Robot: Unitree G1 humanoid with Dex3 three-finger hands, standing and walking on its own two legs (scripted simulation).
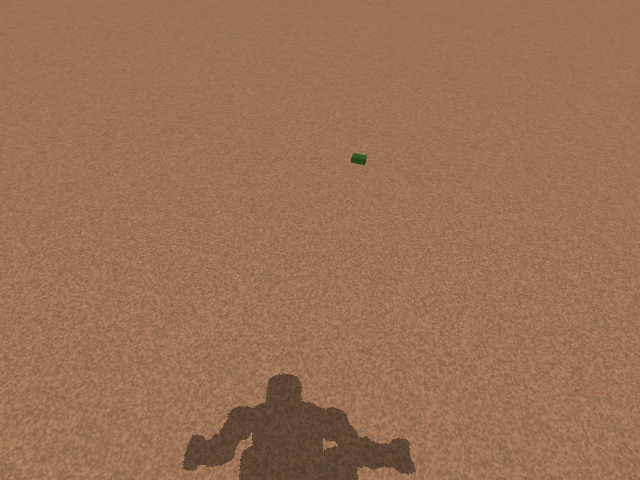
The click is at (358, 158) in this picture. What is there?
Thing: small brick
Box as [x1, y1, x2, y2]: [351, 153, 366, 164]
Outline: 353,153 351,162 364,164 366,155
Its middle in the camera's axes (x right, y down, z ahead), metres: +0.19 -0.44 +2.01
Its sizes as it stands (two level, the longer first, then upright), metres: 0.072 0.036 0.036
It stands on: the floor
